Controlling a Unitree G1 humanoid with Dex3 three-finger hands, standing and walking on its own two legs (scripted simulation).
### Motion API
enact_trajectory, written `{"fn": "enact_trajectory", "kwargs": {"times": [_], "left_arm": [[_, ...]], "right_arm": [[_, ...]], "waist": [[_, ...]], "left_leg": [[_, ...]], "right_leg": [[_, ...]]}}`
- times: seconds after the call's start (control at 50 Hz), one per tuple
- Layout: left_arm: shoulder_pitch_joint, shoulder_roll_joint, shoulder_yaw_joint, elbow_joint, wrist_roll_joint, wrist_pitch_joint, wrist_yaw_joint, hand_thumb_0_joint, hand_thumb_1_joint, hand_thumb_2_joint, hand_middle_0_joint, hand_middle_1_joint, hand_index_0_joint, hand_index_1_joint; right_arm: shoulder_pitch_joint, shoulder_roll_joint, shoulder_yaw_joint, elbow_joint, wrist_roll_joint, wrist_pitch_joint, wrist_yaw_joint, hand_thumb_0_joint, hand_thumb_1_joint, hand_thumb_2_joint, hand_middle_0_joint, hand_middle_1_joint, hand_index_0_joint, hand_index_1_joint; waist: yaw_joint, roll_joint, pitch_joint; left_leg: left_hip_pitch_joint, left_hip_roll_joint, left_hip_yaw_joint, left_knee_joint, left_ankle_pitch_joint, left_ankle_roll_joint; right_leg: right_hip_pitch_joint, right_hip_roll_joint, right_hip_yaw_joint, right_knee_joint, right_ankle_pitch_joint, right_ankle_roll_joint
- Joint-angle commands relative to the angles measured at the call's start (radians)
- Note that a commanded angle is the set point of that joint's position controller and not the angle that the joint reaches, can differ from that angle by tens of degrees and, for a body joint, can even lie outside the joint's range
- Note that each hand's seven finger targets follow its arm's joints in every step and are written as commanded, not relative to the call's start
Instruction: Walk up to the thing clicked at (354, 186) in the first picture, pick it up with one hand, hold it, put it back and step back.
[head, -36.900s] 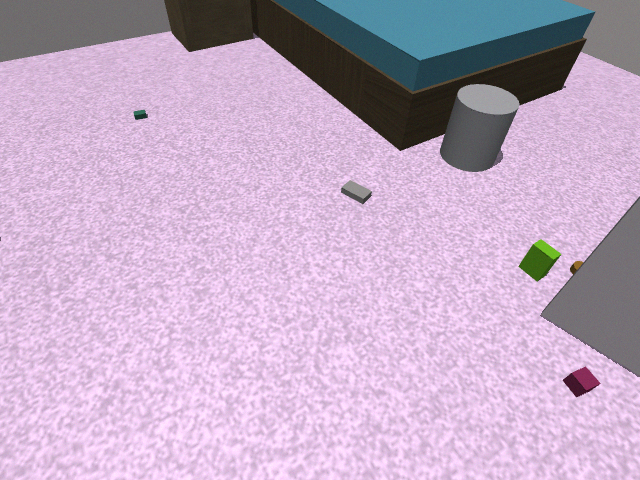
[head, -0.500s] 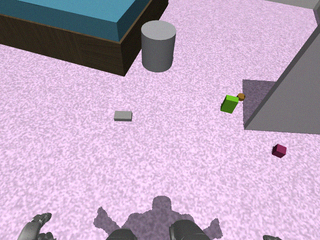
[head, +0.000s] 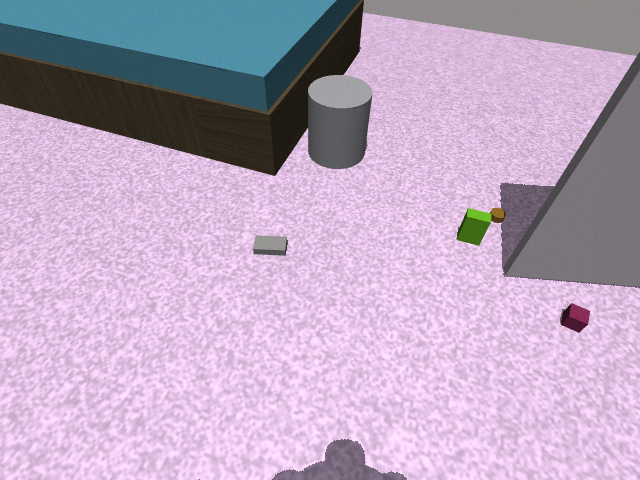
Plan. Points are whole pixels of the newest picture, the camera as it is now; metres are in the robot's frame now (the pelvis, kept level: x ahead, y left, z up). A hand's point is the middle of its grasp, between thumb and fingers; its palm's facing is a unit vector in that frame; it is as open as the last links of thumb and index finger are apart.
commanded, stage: step back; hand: left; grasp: from above
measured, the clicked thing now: (270, 245) +1.05 +0.24 -0.75
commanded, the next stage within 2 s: stand in 0.74 s
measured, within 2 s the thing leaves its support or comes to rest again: neither
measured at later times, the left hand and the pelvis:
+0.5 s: hand out of the picture +0.12 +0.27 -0.15, palm faces +0.01 -0.93 -0.36, open 7.4 cm; pelvis +0.04 +0.00 +0.00, yaw +1 degrees
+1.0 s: hand (132, 471) +0.15 +0.26 -0.13, palm faces -0.01 -0.94 -0.33, open 7.4 cm; pelvis +0.05 +0.01 +0.02, yaw +0 degrees
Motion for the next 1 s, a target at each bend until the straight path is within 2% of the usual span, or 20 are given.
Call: {"fn": "enact_trajectory", "kwargs": {"times": [0.0, 0.06, 0.12, 0.14, 0.16, 0.18, 0.2, 0.24, 0.3, 0.34, 0.36, 0.38, 0.4, 0.42, 0.46, 0.48, 0.52, 0.6, 0.74, 0.98], "left_arm": [[-0.100, 0.192, 0.045, -0.100, -0.016, -0.039, 0.011, 0.000, 0.900, 0.900, -0.200, -0.300, -0.200, -0.300], [-0.056, 0.177, 0.046, -0.069, -0.014, -0.050, 0.006, 0.000, 0.900, 0.900, -0.200, -0.300, -0.200, -0.300], [0.017, 0.170, 0.055, -0.020, -0.004, -0.058, 0.021, 0.000, 0.900, 0.900, -0.200, -0.300, -0.200, -0.300], [0.035, 0.217, 0.071, -0.020, 0.006, -0.064, 0.030, 0.000, 0.900, 0.900, -0.200, -0.300, -0.200, -0.300], [0.031, 0.312, 0.086, -0.021, 0.007, -0.068, 0.031, 0.000, 0.900, 0.900, -0.200, -0.300, -0.200, -0.300], [-0.043, 0.330, 0.091, -0.056, 0.011, -0.071, 0.028, 0.000, 0.900, 0.900, -0.200, -0.300, -0.200, -0.300], [-0.069, 0.296, 0.085, -0.069, 0.000, -0.073, 0.029, 0.000, 0.900, 0.900, -0.200, -0.300, -0.200, -0.300], [-0.102, 0.245, 0.070, -0.071, -0.002, -0.078, 0.034, 0.000, 0.900, 0.900, -0.200, -0.300, -0.200, -0.300], [-0.146, 0.241, 0.057, -0.073, -0.004, -0.069, 0.024, 0.000, 0.900, 0.900, -0.200, -0.300, -0.200, -0.300], [-0.156, 0.217, 0.039, -0.073, -0.014, -0.055, 0.021, 0.000, 0.900, 0.900, -0.200, -0.300, -0.200, -0.300], [-0.149, 0.180, 0.023, -0.078, -0.019, -0.049, 0.021, 0.000, 0.900, 0.900, -0.200, -0.300, -0.200, -0.300], [-0.133, 0.137, 0.008, -0.081, -0.029, -0.043, 0.021, 0.000, 0.900, 0.900, -0.200, -0.300, -0.200, -0.300], [-0.123, 0.143, 0.011, -0.064, -0.042, -0.031, 0.025, 0.000, 0.900, 0.900, -0.200, -0.300, -0.200, -0.300], [-0.120, 0.174, 0.021, -0.039, -0.033, -0.028, 0.027, 0.000, 0.900, 0.900, -0.200, -0.300, -0.200, -0.300], [-0.106, 0.159, 0.014, -0.016, -0.025, -0.041, 0.027, 0.000, 0.900, 0.900, -0.200, -0.300, -0.200, -0.300], [-0.108, 0.178, 0.018, -0.007, -0.026, -0.048, 0.027, 0.000, 0.900, 0.900, -0.200, -0.300, -0.200, -0.300], [-0.119, 0.209, 0.026, 0.003, -0.027, -0.054, 0.028, 0.000, 0.900, 0.900, -0.200, -0.300, -0.200, -0.300], [-0.150, 0.197, 0.023, 0.012, -0.030, -0.054, 0.036, 0.000, 0.900, 0.900, -0.200, -0.300, -0.200, -0.300], [-0.163, 0.145, -0.002, 0.051, -0.042, -0.042, 0.035, 0.000, 0.900, 0.900, -0.200, -0.300, -0.200, -0.300], [-0.210, 0.161, -0.007, 0.092, -0.029, -0.042, 0.028, 0.000, 0.900, 0.900, -0.200, -0.300, -0.200, -0.300]], "right_arm": [[-0.028, -0.282, -0.066, -0.088, -0.004, -0.043, -0.026, 0.000, -0.900, -0.900, 0.200, 0.300, 0.200, 0.300], [-0.057, -0.261, -0.063, -0.090, -0.005, -0.033, -0.023, 0.000, -0.900, -0.900, 0.200, 0.300, 0.200, 0.300], [-0.109, -0.197, -0.038, -0.112, 0.016, -0.012, -0.020, 0.000, -0.900, -0.900, 0.200, 0.300, 0.200, 0.300], [-0.114, -0.138, -0.021, -0.124, 0.022, -0.012, -0.021, 0.000, -0.900, -0.900, 0.200, 0.300, 0.200, 0.300], [-0.124, -0.135, -0.025, -0.124, 0.017, -0.006, -0.032, 0.000, -0.900, -0.900, 0.200, 0.300, 0.200, 0.300], [-0.098, -0.194, -0.044, -0.103, 0.007, -0.007, -0.038, 0.000, -0.900, -0.900, 0.200, 0.300, 0.200, 0.300], [-0.067, -0.209, -0.046, -0.089, 0.009, -0.011, -0.036, 0.000, -0.900, -0.900, 0.200, 0.300, 0.200, 0.300], [-0.049, -0.183, -0.039, -0.063, 0.013, -0.019, -0.032, 0.000, -0.900, -0.900, 0.200, 0.300, 0.200, 0.300], [-0.021, -0.162, -0.034, -0.040, 0.011, -0.029, -0.021, 0.000, -0.900, -0.900, 0.200, 0.300, 0.200, 0.300], [0.000, -0.156, -0.040, -0.019, 0.002, -0.033, -0.026, 0.000, -0.900, -0.900, 0.200, 0.300, 0.200, 0.300], [-0.007, -0.173, -0.045, -0.017, -0.001, -0.036, -0.033, 0.000, -0.900, -0.900, 0.200, 0.300, 0.200, 0.300], [-0.030, -0.213, -0.048, -0.025, -0.004, -0.041, -0.038, 0.000, -0.900, -0.900, 0.200, 0.300, 0.200, 0.300], [-0.104, -0.270, -0.046, -0.045, 0.002, -0.042, -0.037, 0.000, -0.900, -0.900, 0.200, 0.300, 0.200, 0.300], [-0.144, -0.277, -0.049, -0.045, 0.009, -0.038, -0.033, 0.000, -0.900, -0.900, 0.200, 0.300, 0.200, 0.300], [-0.182, -0.224, -0.026, -0.035, 0.014, -0.033, -0.031, 0.000, -0.900, -0.900, 0.200, 0.300, 0.200, 0.300], [-0.187, -0.211, -0.021, -0.031, 0.014, -0.033, -0.032, 0.000, -0.900, -0.900, 0.200, 0.300, 0.200, 0.300], [-0.174, -0.188, -0.014, -0.012, 0.021, -0.032, -0.034, 0.000, -0.900, -0.900, 0.200, 0.300, 0.200, 0.300], [-0.176, -0.185, -0.017, 0.018, 0.023, -0.030, -0.035, 0.000, -0.900, -0.900, 0.200, 0.300, 0.200, 0.300], [-0.202, -0.192, -0.004, 0.034, 0.030, -0.029, -0.036, 0.000, -0.900, -0.900, 0.200, 0.300, 0.200, 0.300], [-0.247, -0.183, 0.008, 0.051, 0.029, -0.030, -0.030, 0.000, -0.900, -0.900, 0.200, 0.300, 0.200, 0.300]], "waist": [[-0.040, 0.128, 0.002], [-0.040, 0.204, -0.035], [0.026, 0.144, -0.066], [0.047, 0.002, -0.081], [0.057, -0.146, -0.042], [0.029, -0.101, 0.015], [0.010, -0.045, 0.037], [-0.004, -0.055, 0.024], [-0.024, -0.134, -0.033], [-0.056, -0.104, -0.066], [-0.059, -0.051, -0.082], [-0.040, 0.083, -0.109], [-0.014, 0.145, -0.099], [-0.013, 0.124, -0.079], [0.013, 0.099, -0.095], [0.002, 0.110, -0.102], [-0.016, 0.069, -0.122], [-0.029, 0.023, -0.188], [-0.033, 0.037, -0.172], [-0.032, 0.029, -0.149]], "left_leg": [[0.089, 0.315, -0.414, -0.292, -0.254, 0.207], [0.012, 0.236, -0.259, -0.220, -0.058, 0.160], [-0.181, 0.158, -0.142, -0.065, -0.072, 0.074], [-0.316, 0.083, -0.108, 0.075, -0.099, 0.026], [-0.325, -0.019, -0.062, 0.253, -0.285, 0.008], [-0.275, 0.040, -0.082, 0.350, -0.316, -0.009], [-0.285, 0.062, -0.099, 0.367, -0.282, -0.005], [-0.255, 0.086, -0.092, 0.291, -0.218, -0.001], [-0.063, 0.066, 0.031, 0.074, -0.144, -0.006], [0.078, 0.034, 0.061, -0.107, 0.040, -0.007], [0.142, 0.070, 0.000, -0.143, 0.131, 0.006], [0.147, 0.214, -0.193, -0.202, 0.191, 0.042], [0.020, 0.328, -0.325, -0.242, 0.062, 0.132], [-0.062, 0.335, -0.309, -0.229, 0.029, 0.171], [-0.034, 0.243, -0.170, -0.162, 0.159, 0.089], [-0.042, 0.197, -0.122, -0.135, 0.190, 0.052], [-0.013, 0.148, -0.062, -0.091, 0.230, 0.022], [0.090, 0.160, -0.034, -0.064, 0.421, 0.040], [0.162, 0.188, -0.062, -0.144, 0.522, 0.039], [0.184, 0.181, -0.045, -0.248, 0.387, 0.013]], "right_leg": [[-0.226, -0.008, 0.049, 0.112, -0.073, -0.016], [-0.055, 0.027, -0.020, -0.082, -0.017, -0.007], [0.257, 0.064, -0.042, -0.313, 0.191, -0.018], [0.328, -0.067, 0.199, -0.379, 0.083, -0.061], [0.191, -0.272, 0.467, -0.512, -0.190, -0.153], [0.073, -0.371, 0.546, -0.518, -0.194, -0.240], [0.078, -0.347, 0.488, -0.486, -0.080, -0.245], [0.093, -0.262, 0.324, -0.432, 0.107, -0.189], [0.034, -0.192, 0.155, -0.352, 0.303, -0.146], [-0.018, -0.144, 0.088, -0.241, 0.409, -0.099], [-0.054, -0.113, 0.061, -0.186, 0.424, -0.065], [-0.082, -0.043, 0.018, -0.108, 0.341, -0.020], [-0.033, 0.025, -0.022, -0.096, 0.059, 0.003], [0.068, 0.016, -0.005, -0.105, -0.005, -0.001], [0.129, -0.013, 0.023, -0.255, 0.181, -0.013], [0.153, -0.032, 0.051, -0.281, 0.286, -0.017], [0.170, -0.075, 0.094, -0.295, 0.409, -0.032], [0.188, -0.079, 0.065, -0.289, 0.577, -0.024], [0.190, -0.066, 0.044, -0.321, 0.588, -0.003], [0.234, -0.084, 0.050, -0.441, 0.498, 0.008]]}}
